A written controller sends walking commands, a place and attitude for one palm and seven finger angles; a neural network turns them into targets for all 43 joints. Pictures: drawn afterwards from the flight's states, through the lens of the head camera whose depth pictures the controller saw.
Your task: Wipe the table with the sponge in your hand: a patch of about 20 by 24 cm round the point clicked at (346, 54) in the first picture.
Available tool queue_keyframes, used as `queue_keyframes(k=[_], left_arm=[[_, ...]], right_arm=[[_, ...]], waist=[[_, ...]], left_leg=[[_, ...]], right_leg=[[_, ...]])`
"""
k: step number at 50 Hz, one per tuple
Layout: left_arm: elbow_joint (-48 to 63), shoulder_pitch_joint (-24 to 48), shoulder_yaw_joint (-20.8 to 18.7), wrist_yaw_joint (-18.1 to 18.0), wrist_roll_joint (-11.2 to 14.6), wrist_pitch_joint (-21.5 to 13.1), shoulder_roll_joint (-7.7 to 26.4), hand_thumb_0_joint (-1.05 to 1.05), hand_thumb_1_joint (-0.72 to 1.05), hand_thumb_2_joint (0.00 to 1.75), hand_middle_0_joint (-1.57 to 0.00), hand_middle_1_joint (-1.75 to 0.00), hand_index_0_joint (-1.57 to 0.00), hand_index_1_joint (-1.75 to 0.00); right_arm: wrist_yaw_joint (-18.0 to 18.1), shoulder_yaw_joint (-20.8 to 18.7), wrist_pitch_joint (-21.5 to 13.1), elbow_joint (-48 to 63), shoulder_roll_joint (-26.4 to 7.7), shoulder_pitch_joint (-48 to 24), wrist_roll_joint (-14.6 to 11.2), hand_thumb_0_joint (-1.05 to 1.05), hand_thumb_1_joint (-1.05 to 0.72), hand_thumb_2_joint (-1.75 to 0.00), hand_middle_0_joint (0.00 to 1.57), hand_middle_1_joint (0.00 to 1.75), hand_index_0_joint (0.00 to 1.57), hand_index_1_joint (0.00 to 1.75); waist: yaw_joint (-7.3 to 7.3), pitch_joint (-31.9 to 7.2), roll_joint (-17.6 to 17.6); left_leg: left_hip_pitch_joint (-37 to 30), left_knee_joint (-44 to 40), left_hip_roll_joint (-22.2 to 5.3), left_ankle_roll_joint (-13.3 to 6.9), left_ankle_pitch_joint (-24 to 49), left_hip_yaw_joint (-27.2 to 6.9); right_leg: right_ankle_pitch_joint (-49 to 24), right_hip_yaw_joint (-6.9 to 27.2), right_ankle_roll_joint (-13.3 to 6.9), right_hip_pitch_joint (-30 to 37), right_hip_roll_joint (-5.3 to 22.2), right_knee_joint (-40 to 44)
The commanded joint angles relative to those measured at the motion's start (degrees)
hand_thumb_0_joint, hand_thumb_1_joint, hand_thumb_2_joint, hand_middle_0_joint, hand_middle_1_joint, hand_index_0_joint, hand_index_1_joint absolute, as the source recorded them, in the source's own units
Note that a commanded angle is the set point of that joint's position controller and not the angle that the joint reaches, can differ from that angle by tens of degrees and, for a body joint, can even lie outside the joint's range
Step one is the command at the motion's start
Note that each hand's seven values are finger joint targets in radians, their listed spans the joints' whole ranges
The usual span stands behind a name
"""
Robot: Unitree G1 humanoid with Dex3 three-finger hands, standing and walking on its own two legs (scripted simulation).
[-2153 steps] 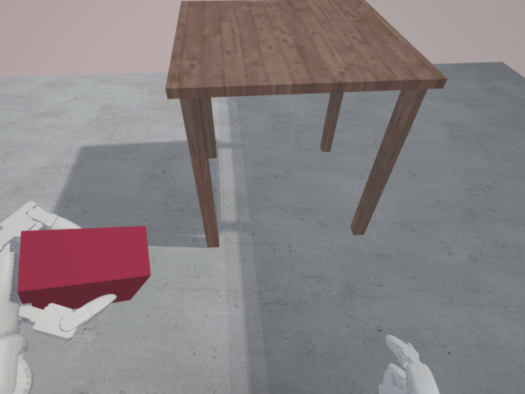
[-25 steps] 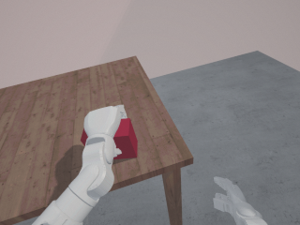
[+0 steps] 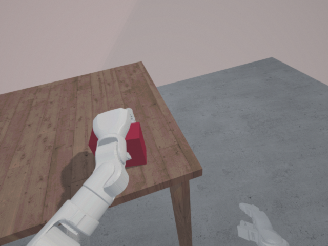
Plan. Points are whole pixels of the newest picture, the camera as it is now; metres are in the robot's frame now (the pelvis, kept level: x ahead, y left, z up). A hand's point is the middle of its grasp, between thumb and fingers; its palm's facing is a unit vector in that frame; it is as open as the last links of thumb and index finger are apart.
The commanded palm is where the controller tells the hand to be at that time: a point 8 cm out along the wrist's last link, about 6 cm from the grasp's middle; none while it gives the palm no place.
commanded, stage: wipe forward along the third lane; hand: left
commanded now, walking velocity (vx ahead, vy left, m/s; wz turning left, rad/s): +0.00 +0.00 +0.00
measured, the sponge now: (122, 151) +0.34 +0.17 +0.08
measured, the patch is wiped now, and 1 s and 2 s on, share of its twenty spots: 0.80 0.95 0.95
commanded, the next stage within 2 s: wipe back along the third lane in 1.32 s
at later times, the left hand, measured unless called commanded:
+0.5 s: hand (125, 123) +0.39 +0.16 +0.13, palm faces +0.00 -0.06 -1.00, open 10.1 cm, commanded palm +0.38 +0.18 +0.16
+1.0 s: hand (124, 113) +0.44 +0.18 +0.13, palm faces -0.02 -0.04 -1.00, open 10.1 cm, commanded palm +0.42 +0.21 +0.15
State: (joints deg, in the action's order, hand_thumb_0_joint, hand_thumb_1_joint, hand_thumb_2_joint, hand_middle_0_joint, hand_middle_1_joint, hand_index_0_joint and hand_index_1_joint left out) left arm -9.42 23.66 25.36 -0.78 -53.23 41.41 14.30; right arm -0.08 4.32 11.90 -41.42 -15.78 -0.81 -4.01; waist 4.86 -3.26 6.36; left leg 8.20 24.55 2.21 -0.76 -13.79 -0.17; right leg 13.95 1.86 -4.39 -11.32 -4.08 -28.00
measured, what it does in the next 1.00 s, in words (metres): stands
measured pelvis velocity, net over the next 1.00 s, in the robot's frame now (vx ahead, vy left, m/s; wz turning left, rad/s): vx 0.01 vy -0.01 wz -0.01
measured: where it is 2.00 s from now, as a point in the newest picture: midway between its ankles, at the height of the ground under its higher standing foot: outside the picture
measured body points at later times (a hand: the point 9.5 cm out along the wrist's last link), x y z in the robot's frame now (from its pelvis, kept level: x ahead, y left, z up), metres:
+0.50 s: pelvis -0.01 -0.01 +0.00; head -0.03 -0.05 +0.45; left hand +0.39 +0.16 +0.18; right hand +0.17 -0.25 -0.12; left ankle +0.00 +0.12 -0.74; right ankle +0.01 -0.07 -0.74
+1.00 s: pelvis +0.01 -0.01 +0.00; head +0.00 -0.04 +0.45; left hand +0.43 +0.18 +0.18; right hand +0.16 -0.26 -0.13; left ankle +0.00 +0.12 -0.74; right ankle +0.01 -0.07 -0.74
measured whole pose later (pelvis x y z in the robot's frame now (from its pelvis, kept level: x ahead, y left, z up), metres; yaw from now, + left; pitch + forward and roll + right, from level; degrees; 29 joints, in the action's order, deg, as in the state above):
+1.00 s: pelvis +0.01 -0.01 +0.00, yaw -1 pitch +4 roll +1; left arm -48.5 46.3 13.6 -3.5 -54.7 27.5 15.9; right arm 4.8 3.1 10.2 -43.8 -16.2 6.3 -3.5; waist -0.3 -5.9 4.1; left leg 15.0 25.0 1.1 -0.2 -13.8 0.3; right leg 12.9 2.3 -4.7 -17.8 -5.2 -27.2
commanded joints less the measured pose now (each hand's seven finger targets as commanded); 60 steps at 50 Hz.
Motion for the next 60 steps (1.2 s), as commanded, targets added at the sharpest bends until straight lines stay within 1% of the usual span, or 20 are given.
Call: queue_keyframes(k=[1,2,3,6,7,8,10,12,13,17,19,22,25,27,30,42,46,50,57,60], left_arm=[[-3.3,23.2,-5.4,-2.6,-3.2,-1.1,7.0,0.00,0.10,1.30,-1.20,-1.60,-1.20,-1.60],[-4.3,22.6,-7.9,-2.9,-3.7,-1.2,9.8,0.00,0.10,1.30,-1.20,-1.60,-1.20,-1.60],[-5.0,24.4,-4.7,-2.9,-3.8,-1.3,6.2,0.00,0.10,1.30,-1.20,-1.60,-1.20,-1.60],[-10.3,23.5,-5.4,-2.7,-3.7,-1.5,6.8,0.00,0.10,1.30,-1.20,-1.60,-1.20,-1.60],[-12.6,23.8,-8.8,-3.1,-4.0,-1.7,10.8,0.00,0.10,1.30,-1.20,-1.60,-1.20,-1.60],[-13.5,26.2,-5.2,-3.1,-4.1,-1.7,6.8,0.00,0.10,1.30,-1.20,-1.60,-1.20,-1.60],[-15.5,26.9,-5.8,-3.1,-4.0,-2.1,7.2,0.00,0.10,1.30,-1.20,-1.60,-1.20,-1.60],[-17.9,27.6,-10.4,-3.5,-4.4,-2.9,12.4,0.00,0.10,1.30,-1.20,-1.60,-1.20,-1.60],[-18.7,29.1,-7.5,-3.5,-4.3,-3.3,9.1,0.00,0.10,1.30,-1.20,-1.60,-1.20,-1.60],[-23.0,31.1,-9.3,-3.7,-4.3,-4.6,10.7,0.00,0.10,1.30,-1.20,-1.60,-1.20,-1.60],[-24.4,31.9,-7.2,-3.7,-4.1,-5.2,7.9,0.00,0.10,1.30,-1.20,-1.60,-1.20,-1.60],[-27.2,32.9,-11.7,-4.3,-4.3,-6.3,13.5,0.00,0.10,1.30,-1.20,-1.60,-1.20,-1.60],[-28.7,35.2,-9.1,-4.3,-4.3,-7.3,10.8,0.00,0.10,1.30,-1.20,-1.60,-1.20,-1.60],[-30.3,34.9,-12.4,-4.6,-4.5,-7.8,15.0,0.00,0.10,1.30,-1.20,-1.60,-1.20,-1.60],[-32.2,37.1,-10.4,-4.6,-4.9,-8.7,13.2,0.00,0.10,1.30,-1.20,-1.60,-1.20,-1.60],[-35.3,35.9,-14.3,-5.6,-5.2,-12.0,16.7,0.00,0.10,1.30,-1.20,-1.60,-1.20,-1.60],[-37.5,40.2,-13.8,-6.1,-6.1,-12.2,17.6,0.00,0.10,1.30,-1.20,-1.60,-1.20,-1.60],[-39.6,42.1,-12.7,-6.4,-6.2,-12.2,16.6,0.00,0.10,1.30,-1.20,-1.60,-1.20,-1.60],[-43.2,46.6,-16.2,-6.2,-6.3,-13.0,22.5,0.00,0.10,1.30,-1.20,-1.60,-1.20,-1.60],[-45.2,47.6,-14.1,-5.8,-6.8,-13.8,20.5,0.00,0.10,1.30,-1.20,-1.60,-1.20,-1.60]], right_arm=[[1.6,-1.7,-3.2,8.9,-4.6,-12.9,-0.2,0.00,-0.90,-0.90,0.20,0.30,0.20,0.30],[1.7,-1.6,-3.1,9.2,-5.0,-12.7,-0.1,0.00,-0.90,-0.90,0.20,0.30,0.20,0.30],[1.8,-1.5,-3.3,9.4,-4.6,-12.6,-0.2,0.00,-0.90,-0.90,0.20,0.30,0.20,0.30],[2.1,-1.5,-3.6,8.9,-4.8,-11.7,-0.2,0.00,-0.90,-0.90,0.20,0.30,0.20,0.30],[2.5,-1.6,-3.5,8.5,-5.4,-11.2,0.0,0.00,-0.90,-0.90,0.20,0.30,0.20,0.30],[2.7,-1.4,-3.7,8.6,-4.9,-10.9,-0.1,0.00,-0.90,-0.90,0.20,0.30,0.20,0.30],[2.9,-1.6,-3.9,8.4,-5.2,-10.4,-0.1,0.00,-0.90,-0.90,0.20,0.30,0.20,0.30],[3.5,-1.8,-3.9,7.8,-5.9,-9.5,0.3,0.00,-0.90,-0.90,0.20,0.30,0.20,0.30],[3.7,-1.6,-4.1,8.2,-5.5,-9.3,0.2,0.00,-0.90,-0.90,0.20,0.30,0.20,0.30],[4.3,-2.1,-4.1,7.4,-6.0,-8.0,0.3,0.00,-0.90,-0.90,0.20,0.30,0.20,0.30],[4.4,-2.2,-4.3,7.5,-5.7,-7.1,0.1,0.00,-0.90,-0.90,0.20,0.30,0.20,0.30],[4.9,-2.5,-4.3,6.9,-6.3,-6.1,0.5,0.00,-0.90,-0.90,0.20,0.30,0.20,0.30],[5.3,-2.5,-4.3,6.8,-6.0,-5.3,0.3,0.00,-0.90,-0.90,0.20,0.30,0.20,0.30],[5.4,-2.7,-4.3,6.5,-6.5,-4.7,0.6,0.00,-0.90,-0.90,0.20,0.30,0.20,0.30],[5.7,-2.7,-4.3,6.4,-6.2,-3.8,0.4,0.00,-0.90,-0.90,0.20,0.30,0.20,0.30],[5.4,-3.3,-4.0,6.2,-6.7,-1.1,0.6,0.00,-0.90,-0.90,0.20,0.30,0.20,0.30],[5.6,-3.3,-3.9,5.4,-6.8,-0.4,0.5,0.00,-0.90,-0.90,0.20,0.30,0.20,0.30],[5.5,-3.2,-3.7,5.1,-6.7,0.2,0.4,0.00,-0.90,-0.90,0.20,0.30,0.20,0.30],[6.0,-3.4,-3.6,4.1,-7.4,1.8,0.6,0.00,-0.90,-0.90,0.20,0.30,0.20,0.30],[6.0,-3.4,-3.7,4.0,-7.3,3.2,0.3,0.00,-0.90,-0.90,0.20,0.30,0.20,0.30]], waist=[[-1.77,-6.4,-12.6],[-1.02,-7.1,-10.9],[-1.67,-7.6,-11.0],[-1.68,-7.1,-11.5],[-1.31,-7.2,-11.0],[-2.09,-7.5,-11.7],[-2.25,-6.8,-12.1],[-1.60,-7.9,-12.0],[-2.28,-7.2,-12.8],[-2.55,-7.0,-12.5],[-2.99,-7.2,-13.4],[-2.34,-8.4,-13.7],[-3.56,-7.9,-13.8],[-2.69,-9.0,-13.6],[-3.94,-8.5,-13.6],[-3.19,-12.5,-13.0],[-5.00,-9.6,-13.5],[-5.35,-10.2,-12.0],[-5.65,-13.2,-11.8],[-6.83,-13.0,-12.3]], left_leg=[[5.3,-3.0,1.4,-1.5,2.7,0.7],[5.9,-3.3,1.4,-1.4,1.9,0.3],[5.9,-3.1,1.5,-1.4,2.6,0.9],[6.6,-3.0,1.4,-1.1,2.1,1.0],[7.7,-3.3,1.3,-0.9,0.9,0.7],[7.7,-3.1,1.5,-1.0,0.9,1.2],[8.0,-3.2,1.3,-0.9,0.7,1.1],[8.8,-3.2,1.3,-0.9,0.3,0.8],[9.1,-3.0,1.3,-0.9,0.4,1.2],[9.8,-3.1,1.2,-0.8,-0.6,1.0],[9.5,-2.5,1.2,-1.0,-0.3,1.5],[11.0,-2.5,1.2,-0.8,-0.4,1.0],[11.0,-2.2,1.1,-1.0,-0.3,1.5],[11.7,-2.4,1.1,-0.8,-0.1,1.1],[11.5,-2.2,0.9,-1.0,0.0,1.6],[12.0,-2.2,0.7,-0.9,4.5,1.3],[12.4,-2.2,0.7,-1.2,2.9,1.7],[12.3,-2.3,0.7,-1.1,3.4,1.7],[13.7,-2.3,0.5,-1.3,2.9,1.4],[13.4,-2.1,0.3,-1.4,3.8,1.7]], right_leg=[[1.7,6.9,1.1,3.8,2.3,7.6],[2.8,8.1,0.6,4.1,2.2,7.8],[1.7,6.4,0.9,4.3,2.5,7.1],[2.3,6.7,1.2,3.9,2.4,7.4],[4.1,8.1,0.9,4.0,2.3,7.9],[4.2,6.9,1.3,3.8,2.7,7.7],[4.5,6.7,1.4,2.9,2.5,7.8],[4.9,8.2,1.1,3.4,2.6,8.0],[4.9,7.1,1.4,3.1,2.9,7.8],[6.1,7.7,1.3,1.8,2.7,8.1],[5.8,6.6,1.8,1.3,2.9,7.9],[5.4,8.0,1.6,2.7,3.0,8.1],[4.7,7.4,2.0,1.9,3.3,8.0],[4.0,8.5,1.7,3.2,3.2,8.1],[3.4,7.7,2.0,2.2,3.3,8.2],[-8.5,7.4,1.9,6.3,3.1,6.1],[-5.6,7.0,2.4,3.5,3.2,7.0],[-6.3,6.1,2.3,3.3,3.2,6.7],[-6.6,7.0,2.5,5.1,3.6,6.9],[-8.7,5.6,2.8,4.5,3.5,6.1]])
